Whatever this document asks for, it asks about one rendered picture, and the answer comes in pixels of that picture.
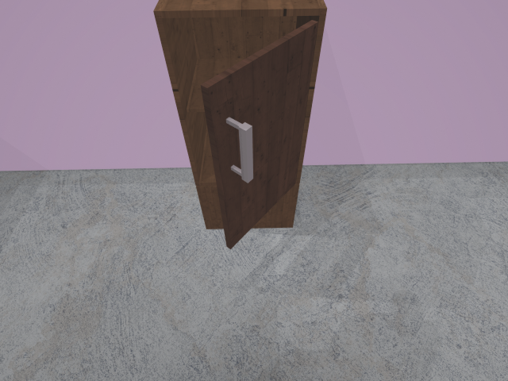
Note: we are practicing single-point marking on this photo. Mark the handle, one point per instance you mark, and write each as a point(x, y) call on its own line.
point(245, 138)

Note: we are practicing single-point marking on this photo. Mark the cupboard door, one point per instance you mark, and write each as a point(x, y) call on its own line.
point(269, 91)

